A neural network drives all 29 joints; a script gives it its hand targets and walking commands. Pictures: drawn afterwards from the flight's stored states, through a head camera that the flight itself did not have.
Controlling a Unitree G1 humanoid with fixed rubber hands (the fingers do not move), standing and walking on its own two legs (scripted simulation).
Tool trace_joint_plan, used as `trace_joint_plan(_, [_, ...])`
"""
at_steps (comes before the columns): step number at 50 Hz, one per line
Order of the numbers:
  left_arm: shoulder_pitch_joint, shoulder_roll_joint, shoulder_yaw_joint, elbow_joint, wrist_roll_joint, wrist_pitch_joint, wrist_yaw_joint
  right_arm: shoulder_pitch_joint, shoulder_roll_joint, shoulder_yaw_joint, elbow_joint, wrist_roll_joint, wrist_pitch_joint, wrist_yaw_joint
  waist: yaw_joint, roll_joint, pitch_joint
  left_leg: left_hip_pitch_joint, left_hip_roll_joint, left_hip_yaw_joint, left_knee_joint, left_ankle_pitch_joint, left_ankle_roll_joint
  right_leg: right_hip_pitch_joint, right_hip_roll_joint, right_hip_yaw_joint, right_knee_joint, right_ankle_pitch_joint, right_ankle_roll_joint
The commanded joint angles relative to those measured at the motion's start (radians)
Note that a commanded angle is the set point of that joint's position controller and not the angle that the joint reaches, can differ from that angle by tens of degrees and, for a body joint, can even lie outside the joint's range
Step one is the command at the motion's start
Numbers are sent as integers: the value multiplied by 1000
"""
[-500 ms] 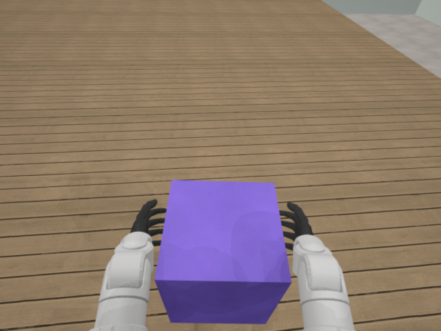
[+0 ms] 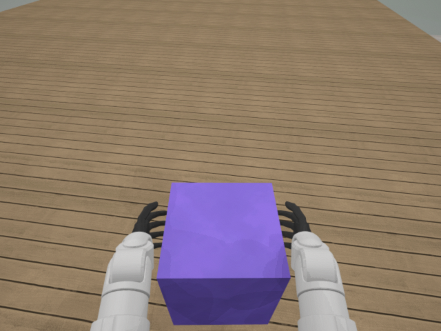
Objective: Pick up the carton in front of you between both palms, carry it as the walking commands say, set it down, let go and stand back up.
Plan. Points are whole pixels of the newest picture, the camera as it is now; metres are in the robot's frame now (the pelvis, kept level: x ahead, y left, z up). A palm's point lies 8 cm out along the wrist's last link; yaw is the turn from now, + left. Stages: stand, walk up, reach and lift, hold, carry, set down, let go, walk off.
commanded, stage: hold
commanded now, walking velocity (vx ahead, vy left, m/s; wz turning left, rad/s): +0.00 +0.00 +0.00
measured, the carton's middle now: (221, 255) +0.31 +0.00 -0.05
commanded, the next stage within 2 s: set down in 0.12 s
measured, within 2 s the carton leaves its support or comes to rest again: neither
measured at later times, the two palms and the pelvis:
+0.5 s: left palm (169, 232) +0.34 +0.11 +0.00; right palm (309, 239) +0.32 -0.18 -0.01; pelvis +0.00 -0.02 -0.01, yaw +2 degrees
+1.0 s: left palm (191, 261) +0.37 +0.08 -0.20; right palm (302, 272) +0.34 -0.21 -0.20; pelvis -0.04 +0.00 -0.13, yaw +1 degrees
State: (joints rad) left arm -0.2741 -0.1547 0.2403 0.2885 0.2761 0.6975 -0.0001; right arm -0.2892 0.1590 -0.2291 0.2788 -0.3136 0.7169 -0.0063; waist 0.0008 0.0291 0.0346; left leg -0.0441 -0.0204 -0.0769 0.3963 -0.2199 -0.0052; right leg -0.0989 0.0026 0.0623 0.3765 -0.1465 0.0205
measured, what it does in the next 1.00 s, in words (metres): lowers itself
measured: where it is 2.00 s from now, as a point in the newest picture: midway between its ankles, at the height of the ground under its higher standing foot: outside the picture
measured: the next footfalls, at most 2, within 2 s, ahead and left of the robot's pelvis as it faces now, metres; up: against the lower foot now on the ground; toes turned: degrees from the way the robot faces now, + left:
none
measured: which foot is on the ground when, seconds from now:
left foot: down 0.00-1.00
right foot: down 0.00-1.00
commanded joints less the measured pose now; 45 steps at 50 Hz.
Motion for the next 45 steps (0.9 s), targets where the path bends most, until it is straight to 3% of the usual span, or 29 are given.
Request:
trace_joint_plan(1, [-516, -938, -525, 1, -254, -35, -280, -465, 962, 522, -11, 265, -36, 267, -13, -41, -200, -117, -57, -1, -105, 2, 13, 147, 87, -8, -54, -19, -22])
trace_joint_plan(10, [-581, -916, -450, 53, -210, -57, -295, -557, 996, 524, 24, 284, -33, 279, 18, -76, -210, -163, -80, 24, -80, -55, 37, 189, 46, 29, -76, -80, 8])
trace_joint_plan(17, [-754, -853, -265, 261, -92, -133, -306, -663, 949, 277, 254, 161, -96, 247, -30, -63, -142, -284, -77, 25, 16, -136, 44, 98, 37, 44, -37, -207, -6])
trace_joint_plan(21, [-735, -793, -120, 376, 4, -196, -262, -663, 817, 117, 317, 53, -166, 211, -66, -35, -131, -404, -83, 18, 71, -109, 40, 34, 52, 21, 47, -99, -13])
trace_joint_plan(25, [-639, -717, -54, 408, 60, -300, -206, -592, 697, 58, 310, -18, -283, 197, -78, -27, -206, -522, -100, 20, 131, -2, 20, -62, 74, 0, 158, 124, -7])
trace_joint_plan(28, [-627, -728, -102, 399, 45, -415, -177, -599, 693, 102, 296, -10, -395, 204, -66, -21, -324, -606, -117, 27, 188, 81, 1, -136, 94, -9, 248, 230, -2])
trace_joint_plan(31, [-686, -799, -218, 359, -6, -521, -150, -669, 737, 190, 288, 37, -498, 222, -65, -8, -518, -658, -125, 28, 271, 157, -19, -226, 109, -23, 359, 292, -4])
trace_joint_plan(35, [-752, -886, -397, 287, -86, -595, -110, -723, 771, 315, 282, 109, -579, 246, -99, 4, -843, -673, -128, 21, 419, 304, -39, -371, 117, -50, 506, 383, -2])
trace_joint_plan(38, [-783, -909, -490, 227, -127, -602, -89, -739, 758, 355, 243, 143, -591, 258, -130, 17, -1028, -683, -130, 12, 511, 349, -54, -493, 126, -71, 588, 375, 0])
trace_joint_plan(40, [-796, -911, -515, 212, -138, -586, -84, -747, 747, 358, 235, 153, -576, 269, -143, 29, -1069, -720, -132, 13, 550, 302, -61, -578, 132, -83, 625, 316, 0])
trace_joint_plan(45, [-851, -908, -481, 259, -129, -521, -98, -795, 750, 321, 294, 151, -506, 300, -152, 55, -978, -917, -142, 37, 600, 30, -59, -761, 130, -99, 683, 97, -7])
